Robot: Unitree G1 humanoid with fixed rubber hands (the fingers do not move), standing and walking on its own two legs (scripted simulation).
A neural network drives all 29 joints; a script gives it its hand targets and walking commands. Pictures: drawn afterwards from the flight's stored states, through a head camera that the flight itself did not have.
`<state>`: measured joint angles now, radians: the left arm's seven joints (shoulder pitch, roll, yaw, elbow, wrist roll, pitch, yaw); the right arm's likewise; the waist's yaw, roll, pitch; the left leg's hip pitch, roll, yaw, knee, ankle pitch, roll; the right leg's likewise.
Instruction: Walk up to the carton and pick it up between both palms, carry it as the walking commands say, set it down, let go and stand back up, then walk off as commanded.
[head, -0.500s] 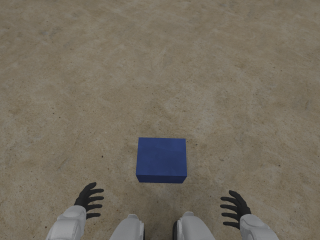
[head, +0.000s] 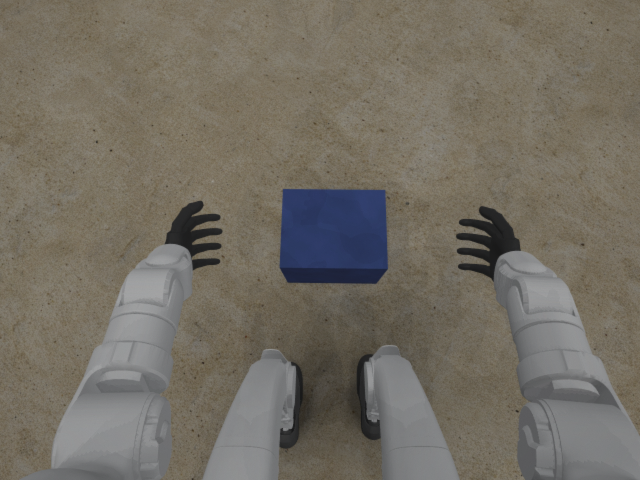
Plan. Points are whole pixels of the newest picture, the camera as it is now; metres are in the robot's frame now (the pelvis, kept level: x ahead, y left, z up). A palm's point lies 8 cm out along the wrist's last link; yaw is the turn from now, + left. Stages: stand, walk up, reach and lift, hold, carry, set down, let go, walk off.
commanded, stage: reach and lift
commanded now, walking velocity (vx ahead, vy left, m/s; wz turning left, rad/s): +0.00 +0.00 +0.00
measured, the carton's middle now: (332, 239) +0.52 -0.02 -0.58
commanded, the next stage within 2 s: none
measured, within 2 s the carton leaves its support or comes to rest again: neither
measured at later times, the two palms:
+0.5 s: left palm (189, 154) +0.52 +0.20 -0.11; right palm (487, 163) +0.51 -0.23 -0.11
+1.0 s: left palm (206, 154) +0.55 +0.20 -0.17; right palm (472, 162) +0.54 -0.23 -0.16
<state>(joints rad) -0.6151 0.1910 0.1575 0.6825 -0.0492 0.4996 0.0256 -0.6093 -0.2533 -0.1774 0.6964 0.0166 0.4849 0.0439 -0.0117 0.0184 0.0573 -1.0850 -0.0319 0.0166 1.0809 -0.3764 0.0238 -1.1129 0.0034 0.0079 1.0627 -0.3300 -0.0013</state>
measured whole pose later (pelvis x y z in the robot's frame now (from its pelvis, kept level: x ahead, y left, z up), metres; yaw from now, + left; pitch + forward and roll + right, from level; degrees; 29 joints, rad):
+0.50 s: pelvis +0.01 -0.02 -0.02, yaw +1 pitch +42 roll +1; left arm -1.12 0.39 0.27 0.95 -0.05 0.21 -0.08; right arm -1.07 -0.28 -0.29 0.84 0.06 0.24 -0.02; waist -0.04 0.00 -0.02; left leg -1.46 -0.03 -0.01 1.06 -0.33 -0.01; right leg -1.49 0.01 -0.01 1.05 -0.29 -0.03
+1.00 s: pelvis +0.01 -0.01 -0.05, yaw +1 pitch +49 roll +0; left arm -1.25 0.35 0.36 0.95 0.06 0.19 -0.06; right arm -1.23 -0.30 -0.45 0.94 -0.06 0.18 0.05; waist -0.04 0.00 -0.04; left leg -1.67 -0.04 -0.01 1.20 -0.37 0.01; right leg -1.69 0.02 0.00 1.17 -0.33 0.00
